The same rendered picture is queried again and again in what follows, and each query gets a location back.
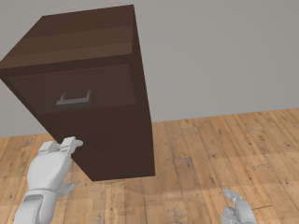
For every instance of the robot left hand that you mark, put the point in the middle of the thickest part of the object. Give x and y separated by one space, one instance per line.
49 168

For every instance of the drawer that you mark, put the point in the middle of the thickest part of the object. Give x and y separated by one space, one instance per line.
110 86

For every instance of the cabinet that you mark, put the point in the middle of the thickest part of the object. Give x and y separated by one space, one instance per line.
117 140

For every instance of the handle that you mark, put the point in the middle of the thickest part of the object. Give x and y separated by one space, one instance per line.
72 103

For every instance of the robot right hand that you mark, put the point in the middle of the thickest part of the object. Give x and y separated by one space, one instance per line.
241 213

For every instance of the robot left forearm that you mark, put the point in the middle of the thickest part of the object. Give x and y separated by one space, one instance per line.
37 207

